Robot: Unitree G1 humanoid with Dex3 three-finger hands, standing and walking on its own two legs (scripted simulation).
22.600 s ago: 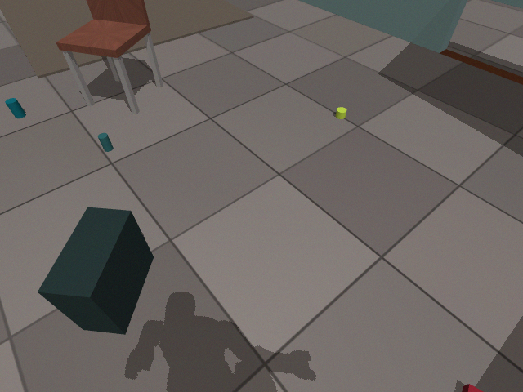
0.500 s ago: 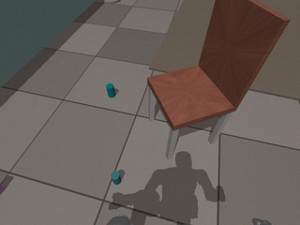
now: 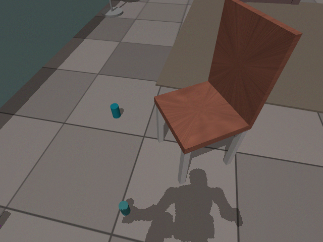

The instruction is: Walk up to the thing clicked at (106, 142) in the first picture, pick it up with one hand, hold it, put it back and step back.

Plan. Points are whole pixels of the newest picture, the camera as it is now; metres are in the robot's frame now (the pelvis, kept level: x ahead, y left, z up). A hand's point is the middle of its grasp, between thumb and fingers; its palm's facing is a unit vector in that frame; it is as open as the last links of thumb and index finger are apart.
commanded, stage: walk up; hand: left
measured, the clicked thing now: (124, 208) +0.42 +0.24 -0.71
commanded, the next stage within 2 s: stand in 0.98 s
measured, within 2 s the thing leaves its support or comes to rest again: neither
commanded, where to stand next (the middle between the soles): +0.05 +0.00 m, yaw +1 degrees
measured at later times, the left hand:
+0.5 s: hand out of the picture +0.07 +0.26 -0.14, palm faces -0.03 -0.93 -0.35, open 7.4 cm
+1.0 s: hand out of the picture +0.11 +0.25 -0.13, palm faces -0.01 -0.94 -0.35, open 7.4 cm
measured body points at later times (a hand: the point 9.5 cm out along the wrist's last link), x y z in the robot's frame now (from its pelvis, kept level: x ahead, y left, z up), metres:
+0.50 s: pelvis +0.00 +0.00 +0.02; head +0.01 +0.00 +0.47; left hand +0.07 +0.31 -0.11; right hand +0.09 -0.30 -0.12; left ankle +0.04 +0.12 -0.73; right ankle +0.00 -0.13 -0.73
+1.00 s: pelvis +0.02 +0.00 +0.02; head +0.03 -0.01 +0.47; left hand +0.11 +0.30 -0.11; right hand +0.11 -0.30 -0.12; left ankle +0.04 +0.12 -0.73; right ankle +0.00 -0.13 -0.73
